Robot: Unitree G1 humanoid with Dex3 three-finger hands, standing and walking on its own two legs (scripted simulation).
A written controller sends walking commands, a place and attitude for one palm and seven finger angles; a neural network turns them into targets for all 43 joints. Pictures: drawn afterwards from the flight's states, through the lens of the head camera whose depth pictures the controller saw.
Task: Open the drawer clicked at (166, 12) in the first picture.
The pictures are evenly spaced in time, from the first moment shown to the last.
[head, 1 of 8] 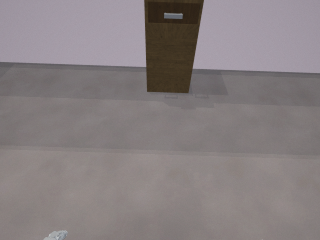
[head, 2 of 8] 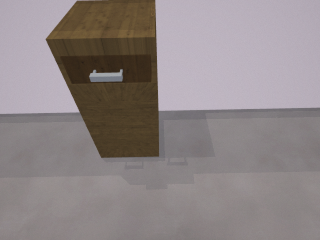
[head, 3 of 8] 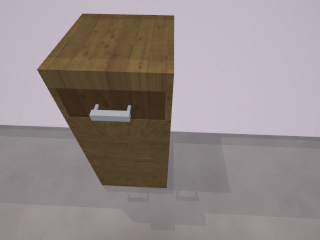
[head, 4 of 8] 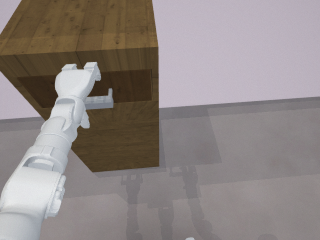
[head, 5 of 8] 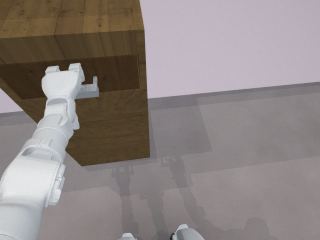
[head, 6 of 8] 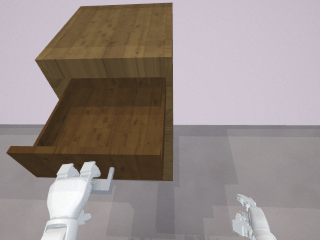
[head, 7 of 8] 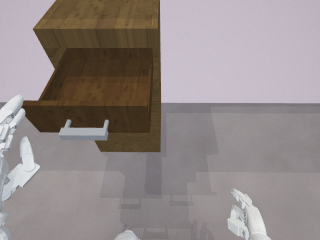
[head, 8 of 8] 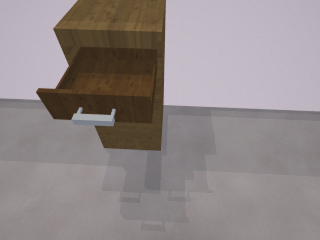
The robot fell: no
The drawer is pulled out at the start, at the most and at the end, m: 0.00 0.30 0.28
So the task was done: yes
